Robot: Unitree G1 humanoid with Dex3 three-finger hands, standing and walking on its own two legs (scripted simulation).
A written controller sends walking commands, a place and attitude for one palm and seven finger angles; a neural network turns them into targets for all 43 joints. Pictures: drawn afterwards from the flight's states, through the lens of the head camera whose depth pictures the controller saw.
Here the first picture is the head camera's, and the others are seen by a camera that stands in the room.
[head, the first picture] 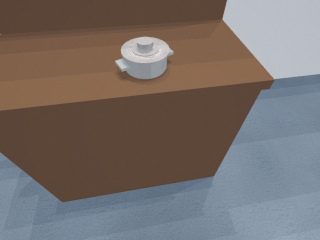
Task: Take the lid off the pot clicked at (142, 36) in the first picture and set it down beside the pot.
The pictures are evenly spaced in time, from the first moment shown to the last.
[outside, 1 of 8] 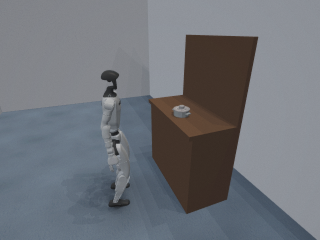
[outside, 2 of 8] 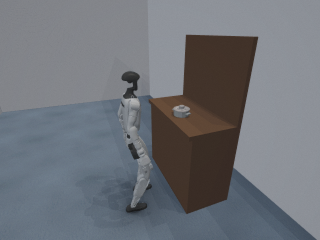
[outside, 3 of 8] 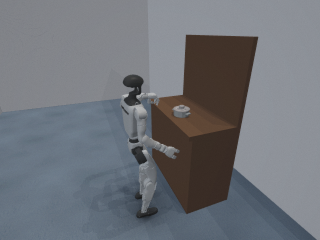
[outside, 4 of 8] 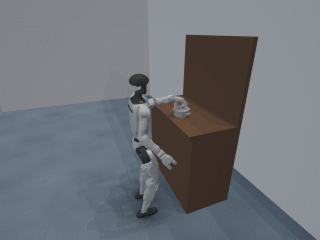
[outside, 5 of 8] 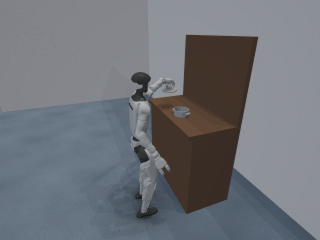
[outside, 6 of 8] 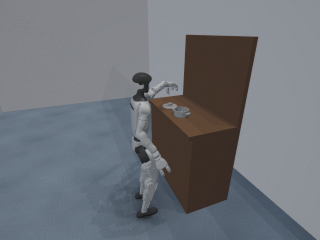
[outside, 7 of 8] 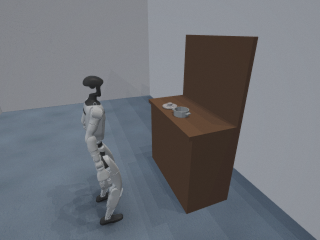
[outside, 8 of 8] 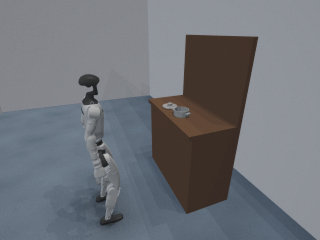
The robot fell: no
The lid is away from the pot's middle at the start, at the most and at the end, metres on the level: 0.00 0.25 0.23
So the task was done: yes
